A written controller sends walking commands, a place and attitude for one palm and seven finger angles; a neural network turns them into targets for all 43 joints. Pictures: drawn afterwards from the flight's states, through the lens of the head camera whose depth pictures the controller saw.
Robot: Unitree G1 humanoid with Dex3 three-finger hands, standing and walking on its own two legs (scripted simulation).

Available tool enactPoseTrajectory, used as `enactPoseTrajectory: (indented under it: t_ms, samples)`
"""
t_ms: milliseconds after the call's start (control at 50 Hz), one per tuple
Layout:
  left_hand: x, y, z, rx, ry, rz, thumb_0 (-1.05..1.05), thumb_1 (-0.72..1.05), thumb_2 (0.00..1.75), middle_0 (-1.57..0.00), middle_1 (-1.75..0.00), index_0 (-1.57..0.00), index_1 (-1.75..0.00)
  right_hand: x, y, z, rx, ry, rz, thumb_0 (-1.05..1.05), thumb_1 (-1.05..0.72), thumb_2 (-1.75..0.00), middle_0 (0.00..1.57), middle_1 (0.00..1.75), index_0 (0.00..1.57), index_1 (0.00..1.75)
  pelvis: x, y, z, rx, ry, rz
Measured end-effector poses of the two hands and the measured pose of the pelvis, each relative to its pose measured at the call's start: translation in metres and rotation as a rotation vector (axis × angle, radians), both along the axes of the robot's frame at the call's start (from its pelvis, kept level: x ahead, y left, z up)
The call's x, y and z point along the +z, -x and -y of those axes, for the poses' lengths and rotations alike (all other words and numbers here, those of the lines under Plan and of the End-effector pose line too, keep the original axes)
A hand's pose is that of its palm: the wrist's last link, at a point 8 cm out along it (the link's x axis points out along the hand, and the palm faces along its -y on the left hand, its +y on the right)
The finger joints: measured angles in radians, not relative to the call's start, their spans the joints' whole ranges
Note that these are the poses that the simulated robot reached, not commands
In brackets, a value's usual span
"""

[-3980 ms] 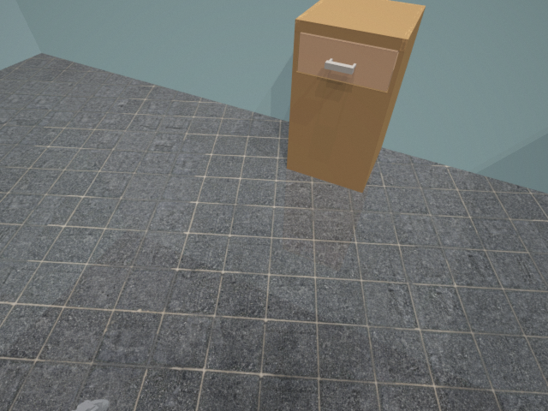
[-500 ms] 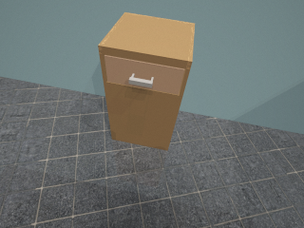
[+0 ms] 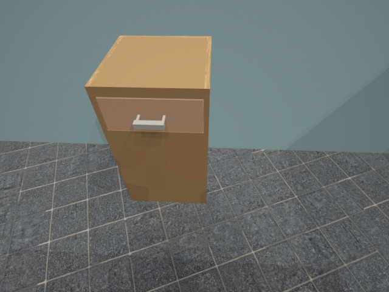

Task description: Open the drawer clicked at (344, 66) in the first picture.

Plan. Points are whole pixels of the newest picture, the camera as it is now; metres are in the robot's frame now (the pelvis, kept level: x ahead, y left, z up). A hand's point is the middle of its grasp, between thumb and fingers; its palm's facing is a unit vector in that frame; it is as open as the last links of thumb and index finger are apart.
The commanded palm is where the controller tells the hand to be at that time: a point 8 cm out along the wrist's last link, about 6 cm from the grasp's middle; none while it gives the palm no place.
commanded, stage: take the last steps up to it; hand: left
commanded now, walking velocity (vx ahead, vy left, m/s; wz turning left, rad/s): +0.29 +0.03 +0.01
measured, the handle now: (150, 121) +0.72 +0.21 -0.11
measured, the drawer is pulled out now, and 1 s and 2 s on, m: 0.00 0.00 0.00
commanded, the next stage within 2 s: come to a stop and stand still in 0.42 s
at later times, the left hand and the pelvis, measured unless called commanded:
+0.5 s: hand (116, 288) +0.17 +0.21 -0.17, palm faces +0.05 -0.98 -0.21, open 7.3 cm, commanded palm none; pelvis +0.15 +0.03 +0.00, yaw -1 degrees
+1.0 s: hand (118, 258) +0.24 +0.22 -0.18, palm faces +0.09 -0.97 -0.23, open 7.3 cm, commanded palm none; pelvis +0.20 +0.03 +0.00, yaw +2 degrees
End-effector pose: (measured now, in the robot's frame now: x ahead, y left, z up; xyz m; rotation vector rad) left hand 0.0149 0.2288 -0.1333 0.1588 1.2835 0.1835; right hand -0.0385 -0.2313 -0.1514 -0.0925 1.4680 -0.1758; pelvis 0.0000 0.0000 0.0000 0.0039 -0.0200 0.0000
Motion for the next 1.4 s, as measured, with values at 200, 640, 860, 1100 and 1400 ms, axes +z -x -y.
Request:
enactPoseTrajectory:
  t_ms: [200,640,860,1100,1400]
  samples:
    - [-0.016,0.031,0.009,0.076,0.084,-0.239,0.00,0.91,0.90,-0.20,-0.30,-0.20,-0.30,0.008,-0.139,-0.017,0.077,0.013,0.181,0.00,-0.92,-0.89,0.19,0.30,0.20,0.29,-0.005,-0.059,-0.015,0.010,0.010,-0.004]
    - [-0.001,-0.216,-0.010,-0.018,-0.043,0.068,0.00,0.93,0.90,-0.20,-0.29,-0.20,-0.30,-0.020,-0.229,-0.019,0.028,-0.041,0.099,0.00,-0.92,-0.89,0.19,0.30,0.20,0.29,-0.012,-0.191,-0.003,-0.003,-0.028,0.008]
    - [0.005,-0.235,-0.011,0.026,-0.037,0.015,0.00,0.93,0.90,-0.20,-0.30,-0.20,-0.30,-0.001,-0.278,-0.009,0.076,0.007,0.081,0.01,-0.92,-0.89,0.19,0.30,0.20,0.29,0.002,-0.205,-0.006,0.026,-0.030,-0.012]
    - [-0.021,-0.207,-0.061,0.064,0.008,-0.041,0.00,0.91,0.90,-0.20,-0.30,-0.20,-0.30,0.019,-0.307,-0.041,0.156,0.093,0.203,0.00,-0.91,-0.89,0.19,0.30,0.20,0.29,-0.005,-0.194,-0.045,0.030,-0.004,-0.009]
    - [-0.006,-0.169,-0.039,0.012,0.014,-0.117,0.00,0.91,0.90,-0.20,-0.29,-0.20,-0.30,0.006,-0.279,-0.052,0.070,0.017,0.203,-0.01,-0.94,-0.89,0.20,0.30,0.20,0.29,0.001,-0.188,-0.046,0.003,-0.011,-0.008]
